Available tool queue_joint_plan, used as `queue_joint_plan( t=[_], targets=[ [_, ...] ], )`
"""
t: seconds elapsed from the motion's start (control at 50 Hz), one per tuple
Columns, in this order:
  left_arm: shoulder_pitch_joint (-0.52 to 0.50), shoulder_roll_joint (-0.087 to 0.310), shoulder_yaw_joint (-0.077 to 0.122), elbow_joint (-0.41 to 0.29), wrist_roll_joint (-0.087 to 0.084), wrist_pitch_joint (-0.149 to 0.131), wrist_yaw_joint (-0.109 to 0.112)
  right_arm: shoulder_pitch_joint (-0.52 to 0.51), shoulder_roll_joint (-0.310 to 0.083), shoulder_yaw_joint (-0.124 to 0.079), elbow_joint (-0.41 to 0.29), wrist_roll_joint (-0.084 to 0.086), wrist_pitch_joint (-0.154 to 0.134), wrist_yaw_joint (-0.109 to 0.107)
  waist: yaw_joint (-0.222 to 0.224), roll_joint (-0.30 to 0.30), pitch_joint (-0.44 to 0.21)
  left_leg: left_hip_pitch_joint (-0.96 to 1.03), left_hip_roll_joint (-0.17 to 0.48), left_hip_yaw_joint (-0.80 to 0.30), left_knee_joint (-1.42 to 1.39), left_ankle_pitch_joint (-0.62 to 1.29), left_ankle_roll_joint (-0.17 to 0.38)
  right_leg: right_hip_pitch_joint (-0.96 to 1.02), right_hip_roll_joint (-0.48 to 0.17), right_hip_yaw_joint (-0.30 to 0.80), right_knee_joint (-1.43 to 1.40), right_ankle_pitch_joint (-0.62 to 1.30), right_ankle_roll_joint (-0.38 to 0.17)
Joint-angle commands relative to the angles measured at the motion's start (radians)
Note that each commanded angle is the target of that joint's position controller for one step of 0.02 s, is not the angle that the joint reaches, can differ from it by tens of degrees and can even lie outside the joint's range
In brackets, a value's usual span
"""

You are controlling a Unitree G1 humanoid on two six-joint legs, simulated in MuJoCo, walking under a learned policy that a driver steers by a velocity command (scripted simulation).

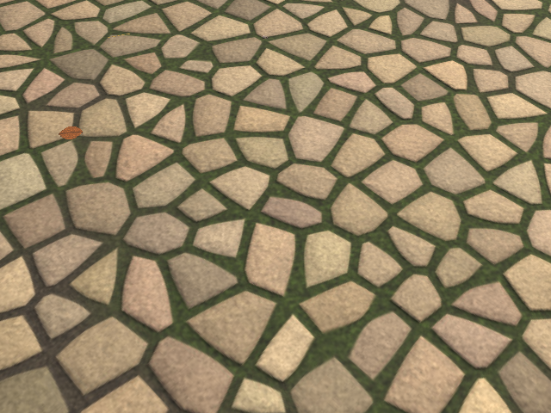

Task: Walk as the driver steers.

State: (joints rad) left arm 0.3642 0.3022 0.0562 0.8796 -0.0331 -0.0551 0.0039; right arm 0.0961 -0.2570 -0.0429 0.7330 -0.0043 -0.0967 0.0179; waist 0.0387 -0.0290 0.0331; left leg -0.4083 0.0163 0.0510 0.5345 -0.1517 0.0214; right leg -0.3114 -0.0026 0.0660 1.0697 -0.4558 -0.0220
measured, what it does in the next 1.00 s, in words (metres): walks ahead, turning right: right foot, then left foot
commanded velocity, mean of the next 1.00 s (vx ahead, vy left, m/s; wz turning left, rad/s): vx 0.50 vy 0.00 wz -0.45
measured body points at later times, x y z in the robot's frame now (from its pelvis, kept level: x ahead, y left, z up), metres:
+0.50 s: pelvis +0.25 -0.07 -0.01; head +0.29 -0.09 +0.43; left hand +0.51 +0.14 -0.10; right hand +0.23 -0.36 -0.14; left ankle +0.11 +0.11 -0.65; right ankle +0.32 -0.16 -0.73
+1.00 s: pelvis +0.55 -0.13 -0.01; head +0.57 -0.14 +0.44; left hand +0.70 +0.11 -0.13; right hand +0.61 -0.45 -0.09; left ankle +0.68 -0.08 -0.73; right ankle +0.34 -0.17 -0.68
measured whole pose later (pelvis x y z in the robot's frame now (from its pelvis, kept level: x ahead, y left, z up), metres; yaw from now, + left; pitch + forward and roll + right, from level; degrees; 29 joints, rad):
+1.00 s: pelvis +0.55 -0.13 -0.01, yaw -28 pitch +2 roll +1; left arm 0.37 0.29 0.07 0.80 -0.02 -0.04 0.01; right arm 0.07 -0.27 -0.05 0.75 0.00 -0.12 0.04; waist 0.05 -0.02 0.02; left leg -0.45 -0.03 0.03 0.55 -0.14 0.04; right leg -0.17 0.07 0.15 0.90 -0.48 -0.04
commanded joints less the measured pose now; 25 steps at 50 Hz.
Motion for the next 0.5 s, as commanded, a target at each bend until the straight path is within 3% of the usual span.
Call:
queue_joint_plan(
  t=[0.02, 0.06, 0.08, 0.12, 0.16, 0.24, 0.3, 0.34, 0.38, 0.4, 0.42, 0.44, 0.46, 0.48, 0.5],
  targets=[
    [-0.056, 0.104, 0.035, -0.106, 0.002, -0.010, 0.005, 0.127, -0.111, -0.035, 0.008, -0.005, -0.005, -0.007, -0.072, 0.163, -0.079, 0.369, 0.293, -0.351, -0.316, -0.114, 0.148, -0.385, -0.117, 0.045, 0.125, 0.113, -0.006],
    [-0.031, 0.067, 0.034, -0.100, 0.000, 0.016, 0.001, 0.083, -0.097, -0.036, 0.018, -0.008, -0.017, -0.006, -0.039, 0.164, -0.042, 0.269, 0.262, -0.232, -0.372, -0.019, 0.149, -0.313, -0.139, 0.038, 0.096, 0.164, 0.006],
    [-0.037, 0.055, 0.035, -0.101, 0.000, 0.028, 0.004, 0.076, -0.095, -0.038, 0.024, -0.010, -0.021, -0.008, -0.033, 0.129, -0.030, 0.256, 0.247, -0.178, -0.391, 0.016, 0.145, -0.317, -0.139, 0.035, 0.092, 0.190, 0.007],
    [-0.075, 0.043, 0.032, -0.131, 0.007, 0.039, 0.003, 0.084, -0.126, -0.050, 0.043, -0.010, -0.028, -0.013, -0.029, 0.112, -0.002, 0.252, 0.271, -0.119, -0.412, 0.097, 0.169, -0.362, -0.152, 0.046, 0.024, 0.256, 0.025],
    [-0.117, 0.039, 0.032, -0.145, 0.009, 0.036, -0.004, 0.102, -0.141, -0.056, 0.060, -0.014, -0.023, -0.021, -0.039, 0.090, 0.006, 0.283, 0.255, -0.047, -0.419, 0.135, 0.162, -0.384, -0.144, 0.039, -0.078, 0.350, 0.030],
    [-0.246, 0.012, 0.018, -0.189, 0.013, 0.025, -0.033, 0.136, -0.175, -0.066, 0.079, -0.004, -0.008, -0.031, -0.087, 0.066, 0.036, 0.326, 0.245, 0.072, -0.422, 0.178, 0.142, -0.352, -0.126, -0.039, -0.296, 0.488, 0.016],
    [-0.328, 0.014, 0.014, -0.231, 0.012, 0.027, -0.048, 0.179, -0.196, -0.075, 0.101, 0.011, 0.010, -0.032, -0.113, 0.061, 0.066, 0.419, 0.272, 0.107, -0.400, 0.203, 0.132, -0.373, -0.115, -0.072, -0.385, 0.458, -0.007],
    [-0.352, 0.026, 0.018, -0.255, 0.012, 0.029, -0.057, 0.190, -0.211, -0.082, 0.111, 0.022, 0.025, -0.031, -0.107, 0.071, 0.070, 0.485, 0.289, 0.129, -0.350, 0.299, 0.116, -0.369, -0.097, -0.100, -0.419, 0.388, -0.033],
    [-0.313, 0.057, 0.034, -0.264, 0.014, 0.034, -0.060, 0.173, -0.240, -0.090, 0.108, 0.033, 0.038, -0.034, -0.064, 0.102, 0.021, 0.520, 0.289, 0.160, -0.226, 0.621, 0.095, -0.265, -0.038, -0.156, -0.427, 0.286, -0.071],
    [-0.234, 0.084, 0.051, -0.250, 0.012, 0.037, -0.059, 0.161, -0.251, -0.093, 0.105, 0.038, 0.047, -0.036, -0.014, 0.115, -0.032, 0.516, 0.278, 0.176, -0.098, 0.772, 0.083, -0.155, 0.005, -0.184, -0.432, 0.246, -0.096],
    [-0.083, 0.128, 0.079, -0.211, 0.008, 0.039, -0.051, 0.141, -0.247, -0.090, 0.100, 0.044, 0.053, -0.036, 0.075, 0.098, -0.108, 0.453, 0.242, 0.206, 0.103, 0.804, 0.053, 0.055, 0.056, -0.201, -0.498, 0.296, -0.131],
    [0.091, 0.211, 0.117, -0.164, 0.005, 0.049, -0.031, 0.153, -0.211, -0.075, 0.087, 0.022, 0.048, -0.040, 0.145, 0.016, -0.200, 0.218, 0.202, 0.209, 0.399, 0.545, 0.003, 0.369, 0.000, -0.058, -0.525, 0.314, -0.182],
    [0.052, 0.325, 0.130, -0.168, -0.005, 0.042, -0.023, 0.232, -0.058, -0.027, 0.026, -0.021, 0.024, -0.030, 0.014, -0.257, -0.254, -0.244, -0.005, 0.133, 0.746, -0.384, -0.062, 0.663, -0.252, 0.510, -0.624, 0.141, -0.359],
    [0.072, 0.252, 0.103, -0.209, 0.008, 0.021, -0.032, 0.149, -0.120, -0.030, 0.016, 0.017, -0.018, -0.017, 0.075, -0.138, -0.387, -0.358, -0.037, -0.118, 0.868, -0.461, -0.048, 0.718, -0.335, 0.776, -0.778, 0.002, -0.410],
    [0.040, 0.188, 0.084, -0.199, 0.016, 0.003, -0.036, 0.052, -0.173, -0.044, -0.014, 0.056, -0.041, -0.008, 0.090, -0.081, -0.250, -0.446, 0.013, -0.132, 0.854, -0.363, -0.020, 0.643, -0.315, 0.641, -0.803, 0.074, -0.354]
  ],
)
